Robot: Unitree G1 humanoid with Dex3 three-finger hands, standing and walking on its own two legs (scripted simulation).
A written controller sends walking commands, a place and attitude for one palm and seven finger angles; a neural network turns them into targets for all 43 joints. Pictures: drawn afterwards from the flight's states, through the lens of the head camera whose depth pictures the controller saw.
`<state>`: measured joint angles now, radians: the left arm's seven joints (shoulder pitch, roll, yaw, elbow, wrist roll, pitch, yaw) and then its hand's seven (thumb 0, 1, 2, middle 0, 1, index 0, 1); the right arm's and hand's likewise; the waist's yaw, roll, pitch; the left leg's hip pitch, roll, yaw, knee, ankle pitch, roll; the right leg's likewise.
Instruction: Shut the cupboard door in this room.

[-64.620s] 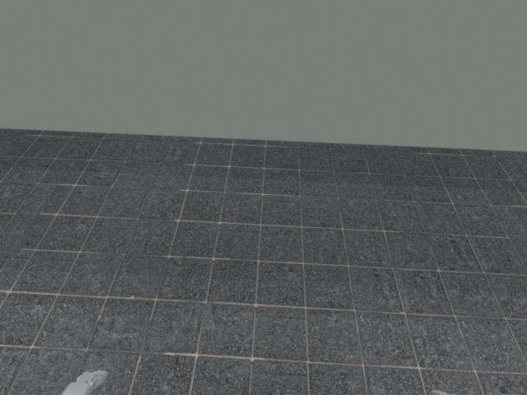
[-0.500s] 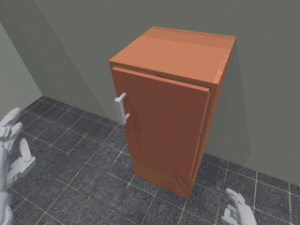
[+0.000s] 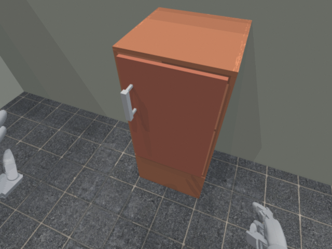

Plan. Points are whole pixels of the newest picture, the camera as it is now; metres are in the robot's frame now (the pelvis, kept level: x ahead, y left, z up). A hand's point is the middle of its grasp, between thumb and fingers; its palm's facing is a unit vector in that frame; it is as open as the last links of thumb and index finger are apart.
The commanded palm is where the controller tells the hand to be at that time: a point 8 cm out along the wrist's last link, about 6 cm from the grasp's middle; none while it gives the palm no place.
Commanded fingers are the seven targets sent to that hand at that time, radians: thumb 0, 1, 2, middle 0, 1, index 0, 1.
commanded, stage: step back with the hand held close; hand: left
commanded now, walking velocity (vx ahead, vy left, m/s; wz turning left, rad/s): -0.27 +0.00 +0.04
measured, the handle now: (130, 102) +0.62 +0.18 -0.04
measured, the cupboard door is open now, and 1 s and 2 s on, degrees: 0 0 0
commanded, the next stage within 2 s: stop stepping back and stand still in 0.72 s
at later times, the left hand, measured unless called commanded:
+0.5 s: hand out of the picture +0.08 +0.28 +0.17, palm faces +0.55 -0.73 -0.40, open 7.4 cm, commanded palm +0.02 +0.31 +0.18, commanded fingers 0.00 0.90 0.90 -0.20 -0.30 -0.20 -0.30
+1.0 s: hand out of the picture +0.03 +0.26 +0.18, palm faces +0.44 -0.81 -0.38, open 7.4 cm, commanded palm -0.06 +0.29 +0.18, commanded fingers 0.00 0.90 0.90 -0.20 -0.30 -0.20 -0.30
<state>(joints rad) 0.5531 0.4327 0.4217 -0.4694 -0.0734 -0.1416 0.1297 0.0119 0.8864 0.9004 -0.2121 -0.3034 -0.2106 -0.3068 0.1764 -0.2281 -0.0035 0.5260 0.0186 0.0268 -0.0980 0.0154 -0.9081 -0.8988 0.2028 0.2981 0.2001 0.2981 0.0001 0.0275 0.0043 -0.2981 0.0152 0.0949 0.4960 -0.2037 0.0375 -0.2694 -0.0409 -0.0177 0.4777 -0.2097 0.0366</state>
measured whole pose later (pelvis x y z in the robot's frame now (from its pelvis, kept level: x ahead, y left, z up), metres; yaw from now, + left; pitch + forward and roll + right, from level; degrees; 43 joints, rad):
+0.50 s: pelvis -0.09 +0.00 -0.02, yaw +6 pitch -1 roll -1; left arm 0.50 0.40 0.42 -0.52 -0.04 -0.25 0.18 0.01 0.88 0.90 -0.21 -0.30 -0.21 -0.31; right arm 0.21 -0.23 -0.02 0.62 0.00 -0.06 -0.08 0.02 -0.91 -0.90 0.20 0.30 0.20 0.30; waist 0.01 0.00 0.02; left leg -0.47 -0.01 0.03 0.63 -0.26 0.03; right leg -0.41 0.01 0.04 0.56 -0.17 0.03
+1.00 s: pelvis -0.20 -0.01 +0.00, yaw -1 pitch +0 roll -1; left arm 0.40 0.44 0.43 -0.45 -0.06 -0.20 0.15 0.01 0.88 0.90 -0.21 -0.30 -0.21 -0.31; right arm 0.16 -0.17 0.01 0.62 0.01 -0.11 -0.07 0.02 -0.91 -0.90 0.21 0.30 0.20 0.30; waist -0.02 -0.03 -0.01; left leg -0.38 0.04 0.10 0.49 -0.11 0.05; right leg -0.26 0.03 0.03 0.66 -0.45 0.02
